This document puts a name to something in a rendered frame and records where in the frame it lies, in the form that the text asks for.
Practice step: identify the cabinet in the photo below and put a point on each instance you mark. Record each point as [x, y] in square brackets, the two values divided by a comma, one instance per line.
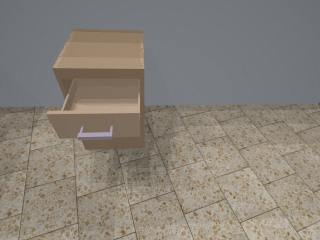
[104, 54]

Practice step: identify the drawer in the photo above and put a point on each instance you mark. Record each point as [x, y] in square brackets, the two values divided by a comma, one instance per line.
[97, 104]

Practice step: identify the handle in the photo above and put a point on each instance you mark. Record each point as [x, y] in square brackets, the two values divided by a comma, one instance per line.
[95, 135]

